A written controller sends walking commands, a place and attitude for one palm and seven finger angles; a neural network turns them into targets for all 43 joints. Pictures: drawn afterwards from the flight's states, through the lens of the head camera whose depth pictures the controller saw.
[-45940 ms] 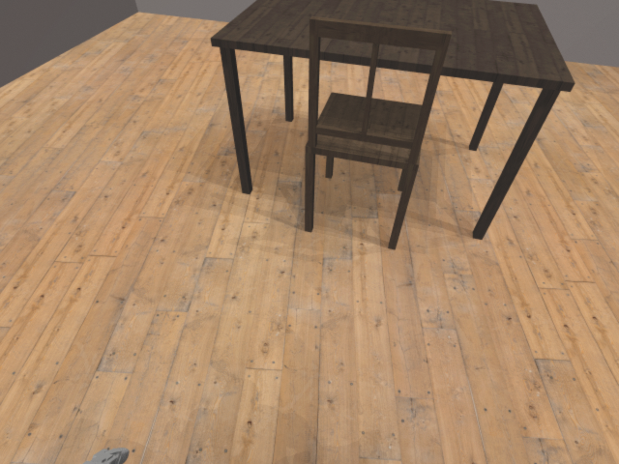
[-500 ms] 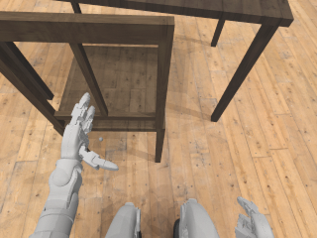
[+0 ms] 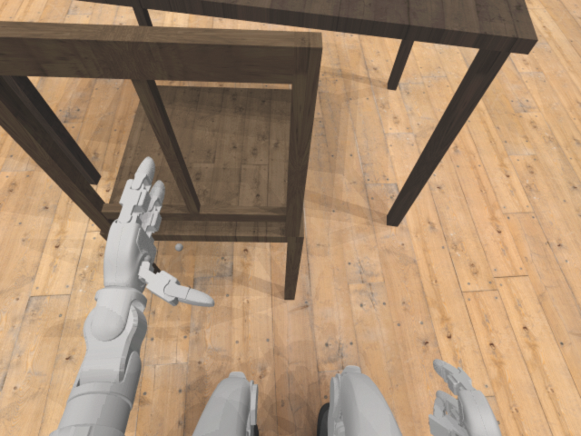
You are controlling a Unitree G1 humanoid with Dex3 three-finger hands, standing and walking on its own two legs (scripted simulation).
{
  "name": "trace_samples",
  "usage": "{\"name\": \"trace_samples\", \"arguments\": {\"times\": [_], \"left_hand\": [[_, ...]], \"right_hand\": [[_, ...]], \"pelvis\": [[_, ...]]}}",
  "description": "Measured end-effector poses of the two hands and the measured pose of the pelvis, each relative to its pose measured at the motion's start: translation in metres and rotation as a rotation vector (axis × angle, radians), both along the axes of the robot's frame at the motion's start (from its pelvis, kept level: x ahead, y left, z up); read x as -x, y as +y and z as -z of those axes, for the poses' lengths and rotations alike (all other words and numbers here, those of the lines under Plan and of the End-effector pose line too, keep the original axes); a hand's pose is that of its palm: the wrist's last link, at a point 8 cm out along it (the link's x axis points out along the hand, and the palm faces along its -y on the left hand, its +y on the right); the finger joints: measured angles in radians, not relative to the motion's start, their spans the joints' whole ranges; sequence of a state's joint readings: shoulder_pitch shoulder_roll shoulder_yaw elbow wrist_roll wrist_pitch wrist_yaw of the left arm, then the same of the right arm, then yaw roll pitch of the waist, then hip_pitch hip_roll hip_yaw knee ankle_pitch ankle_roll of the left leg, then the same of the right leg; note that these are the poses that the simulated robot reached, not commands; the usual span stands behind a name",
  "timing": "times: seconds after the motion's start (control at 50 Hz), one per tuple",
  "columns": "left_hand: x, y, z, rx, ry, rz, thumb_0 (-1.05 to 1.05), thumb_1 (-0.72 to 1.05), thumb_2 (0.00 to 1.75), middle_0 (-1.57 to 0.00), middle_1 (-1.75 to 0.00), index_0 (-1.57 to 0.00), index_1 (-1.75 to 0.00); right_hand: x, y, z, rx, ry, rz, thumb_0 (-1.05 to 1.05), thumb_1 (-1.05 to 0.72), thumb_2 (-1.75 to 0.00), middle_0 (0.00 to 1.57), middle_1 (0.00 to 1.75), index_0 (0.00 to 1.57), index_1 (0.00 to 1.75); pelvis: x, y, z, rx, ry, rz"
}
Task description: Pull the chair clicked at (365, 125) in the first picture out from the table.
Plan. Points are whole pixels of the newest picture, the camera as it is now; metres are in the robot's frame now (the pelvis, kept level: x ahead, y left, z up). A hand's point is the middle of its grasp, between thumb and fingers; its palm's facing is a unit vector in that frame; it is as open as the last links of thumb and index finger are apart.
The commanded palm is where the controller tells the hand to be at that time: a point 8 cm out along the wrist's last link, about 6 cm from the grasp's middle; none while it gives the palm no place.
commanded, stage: aim the fingers beside a spindle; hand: left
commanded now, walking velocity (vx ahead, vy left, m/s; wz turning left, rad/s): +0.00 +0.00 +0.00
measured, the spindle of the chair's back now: (174, 157) +0.49 +0.19 +0.04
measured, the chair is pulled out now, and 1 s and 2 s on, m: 0.18 0.18 0.17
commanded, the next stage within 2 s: push the fingers through the gap in 0.56 s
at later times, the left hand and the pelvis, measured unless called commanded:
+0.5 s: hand (191, 258) +0.34 +0.15 +0.01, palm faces -0.04 -1.00 -0.01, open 16.9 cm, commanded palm +0.33 +0.20 +0.03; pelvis +0.00 +0.01 +0.00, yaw +0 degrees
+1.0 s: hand (189, 238) +0.37 +0.15 +0.02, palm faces +0.00 -1.00 -0.05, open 16.8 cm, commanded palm +0.36 +0.21 +0.03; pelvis +0.00 +0.00 +0.00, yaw +0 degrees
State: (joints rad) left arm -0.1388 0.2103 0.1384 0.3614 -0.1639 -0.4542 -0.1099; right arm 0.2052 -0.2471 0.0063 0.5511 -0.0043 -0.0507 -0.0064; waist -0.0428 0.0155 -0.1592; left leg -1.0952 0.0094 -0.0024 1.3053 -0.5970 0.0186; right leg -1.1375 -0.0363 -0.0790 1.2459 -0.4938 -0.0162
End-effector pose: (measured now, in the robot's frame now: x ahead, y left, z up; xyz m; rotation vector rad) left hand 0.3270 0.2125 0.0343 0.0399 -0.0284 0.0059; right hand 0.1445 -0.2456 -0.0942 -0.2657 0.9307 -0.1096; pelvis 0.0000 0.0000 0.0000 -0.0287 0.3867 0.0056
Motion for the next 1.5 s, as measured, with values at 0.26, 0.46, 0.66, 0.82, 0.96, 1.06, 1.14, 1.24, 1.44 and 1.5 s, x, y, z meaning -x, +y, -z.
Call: {"name": "trace_samples", "arguments": {"times": [0.26,0.46,0.66,0.82,0.96,1.06,1.14,1.24,1.44,1.5], "left_hand": [[0.014,0.0,0.01,0.026,0.049,0.017,-0.02,-0.5,0.3,-0.06,-0.08,-0.07,-0.08],[0.004,-0.006,0.015,0.017,0.073,0.035,-0.01,-0.5,0.3,-0.06,-0.08,-0.06,-0.08],[0.004,-0.009,-0.006,-0.005,-0.015,0.004,-0.02,-0.5,0.3,-0.06,-0.08,-0.07,-0.08],[-0.004,-0.008,0.012,-0.003,0.093,0.016,-0.01,-0.5,0.3,-0.06,-0.08,-0.06,-0.08],[-0.019,-0.008,0.012,-0.001,0.042,0.006,-0.02,-0.5,0.3,-0.06,-0.08,-0.08,-0.09],[-0.021,-0.004,0.013,-0.013,0.035,0.001,-0.02,-0.5,0.3,-0.06,-0.08,-0.12,-0.11],[-0.023,0.0,0.012,-0.013,0.037,-0.002,-0.02,-0.5,0.3,-0.06,-0.08,-0.15,-0.13],[-0.028,0.004,0.012,-0.008,0.035,-0.005,-0.02,-0.5,0.3,-0.06,-0.08,-0.18,-0.15],[-0.036,0.003,0.012,0.002,0.045,0.005,-0.02,-0.5,0.3,-0.06,-0.08,-0.17,-0.14],[-0.036,0.002,0.012,0.003,0.049,0.009,-0.02,-0.5,0.3,-0.06,-0.08,-0.15,-0.13]], "right_hand": [[0.002,0.0,-0.005,0.008,-0.013,0.014,0.01,-0.91,-0.9,0.2,0.3,0.2,0.3],[-0.002,0.006,-0.002,-0.006,-0.017,-0.011,0.01,-0.91,-0.9,0.2,0.3,0.2,0.3],[0.002,0.007,0.0,-0.019,-0.004,0.003,0.01,-0.91,-0.9,0.2,0.3,0.2,0.3],[0.004,0.003,0.001,-0.018,0.013,0.003,0.01,-0.91,-0.9,0.21,0.3,0.2,0.3],[0.01,-0.008,0.002,0.022,0.022,0.019,0.0,-0.91,-0.9,0.2,0.3,0.2,0.3],[0.018,-0.012,0.006,0.024,0.052,0.022,0.0,-0.91,-0.9,0.2,0.3,0.2,0.3],[0.024,-0.012,0.009,0.025,0.069,0.023,0.0,-0.91,-0.9,0.2,0.3,0.2,0.3],[0.033,-0.011,0.012,0.03,0.077,0.021,0.0,-0.91,-0.9,0.2,0.3,0.2,0.3],[0.054,-0.009,0.012,0.033,0.087,0.039,0.0,-0.91,-0.9,0.21,0.3,0.2,0.3],[0.06,-0.009,0.01,0.032,0.091,0.047,0.0,-0.91,-0.9,0.21,0.3,0.2,0.3]], "pelvis": [[-0.001,0.003,-0.002,0.002,-0.002,0.005],[0.003,0.005,0.001,0.004,-0.001,-0.005],[0.001,0.004,-0.001,-0.002,-0.005,0.006],[0.001,0.0,-0.002,-0.003,-0.004,-0.002],[0.003,-0.003,0.001,-0.002,0.007,0.0],[0.004,-0.004,0.002,-0.003,0.009,-0.001],[0.007,-0.005,0.002,-0.001,0.007,-0.007],[0.014,-0.005,0.004,0.001,0.005,-0.012],[0.024,-0.002,0.005,0.004,0.001,-0.007],[0.024,0.0,0.004,0.003,-0.001,-0.002]]}}
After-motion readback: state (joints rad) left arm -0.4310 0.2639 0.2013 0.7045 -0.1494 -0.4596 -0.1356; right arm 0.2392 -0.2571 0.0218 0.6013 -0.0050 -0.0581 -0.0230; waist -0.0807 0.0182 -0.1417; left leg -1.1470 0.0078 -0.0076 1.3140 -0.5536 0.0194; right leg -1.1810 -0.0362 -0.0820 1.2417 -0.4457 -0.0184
